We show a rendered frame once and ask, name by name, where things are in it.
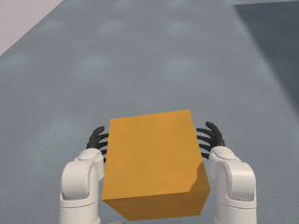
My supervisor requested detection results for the left robot forearm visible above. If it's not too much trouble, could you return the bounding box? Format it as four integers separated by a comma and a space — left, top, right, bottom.
59, 148, 105, 224

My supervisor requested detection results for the robot right hand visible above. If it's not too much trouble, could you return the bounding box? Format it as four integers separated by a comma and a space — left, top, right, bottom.
196, 121, 225, 159

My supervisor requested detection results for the carton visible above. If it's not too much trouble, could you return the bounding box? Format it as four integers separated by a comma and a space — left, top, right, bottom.
101, 109, 210, 221

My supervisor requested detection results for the robot left hand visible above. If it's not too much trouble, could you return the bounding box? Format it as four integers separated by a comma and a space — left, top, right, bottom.
86, 126, 109, 162

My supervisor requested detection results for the right robot forearm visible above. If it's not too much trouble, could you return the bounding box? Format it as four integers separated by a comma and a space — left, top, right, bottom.
207, 146, 257, 224

